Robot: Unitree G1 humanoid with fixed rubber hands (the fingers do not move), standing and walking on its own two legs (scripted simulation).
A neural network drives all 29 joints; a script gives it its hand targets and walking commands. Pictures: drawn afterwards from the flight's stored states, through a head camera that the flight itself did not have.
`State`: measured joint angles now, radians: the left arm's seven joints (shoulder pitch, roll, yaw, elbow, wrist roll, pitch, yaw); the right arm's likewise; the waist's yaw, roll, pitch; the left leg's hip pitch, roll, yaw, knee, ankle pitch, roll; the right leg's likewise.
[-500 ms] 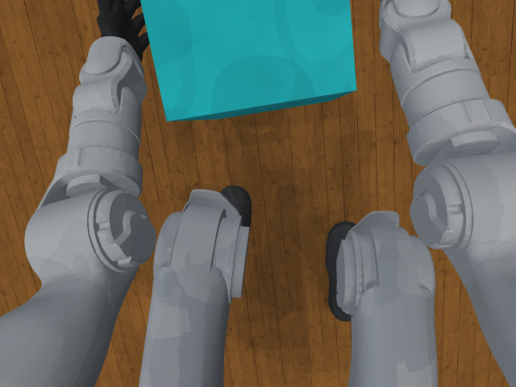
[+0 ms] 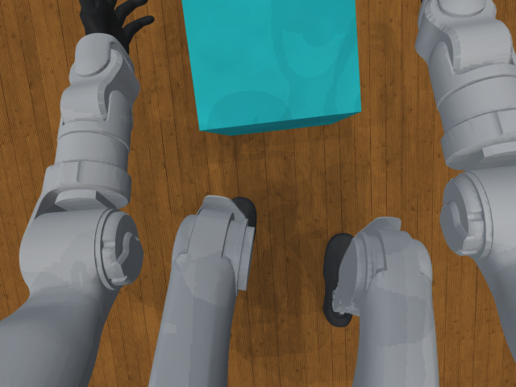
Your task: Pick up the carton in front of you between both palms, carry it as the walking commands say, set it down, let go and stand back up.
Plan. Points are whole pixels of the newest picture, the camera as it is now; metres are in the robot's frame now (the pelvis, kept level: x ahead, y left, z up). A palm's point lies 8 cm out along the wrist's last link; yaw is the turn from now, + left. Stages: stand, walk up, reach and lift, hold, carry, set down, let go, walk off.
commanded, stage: set down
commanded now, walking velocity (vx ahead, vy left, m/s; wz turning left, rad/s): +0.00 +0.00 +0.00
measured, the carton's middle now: (273, 64) +0.53 +0.08 -0.29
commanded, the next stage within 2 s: let go in 0.76 s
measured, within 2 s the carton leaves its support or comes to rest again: neither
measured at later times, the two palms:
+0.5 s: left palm out of the picture +0.50 +0.27 +0.02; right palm out of the picture +0.60 -0.11 +0.02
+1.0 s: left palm out of the picture +0.47 +0.26 +0.15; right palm out of the picture +0.54 -0.13 +0.15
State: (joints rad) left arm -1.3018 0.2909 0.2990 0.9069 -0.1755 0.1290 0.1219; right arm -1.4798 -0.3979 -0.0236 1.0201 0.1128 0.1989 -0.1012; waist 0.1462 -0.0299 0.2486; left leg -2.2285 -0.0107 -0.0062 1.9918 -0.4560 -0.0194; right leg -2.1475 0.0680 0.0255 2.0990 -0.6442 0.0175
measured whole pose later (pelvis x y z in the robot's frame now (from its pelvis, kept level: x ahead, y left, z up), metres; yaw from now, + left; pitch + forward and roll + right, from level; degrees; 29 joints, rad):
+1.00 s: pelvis +0.06 +0.01 +0.26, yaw -2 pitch +43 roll -2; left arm -0.78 0.17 0.36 0.67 0.09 0.15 -0.06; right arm -0.95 -0.18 -0.26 0.78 -0.14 0.19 -0.06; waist 0.11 -0.03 -0.09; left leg -1.50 -0.01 -0.02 1.00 -0.26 0.00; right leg -1.43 0.07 0.07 1.05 -0.37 0.03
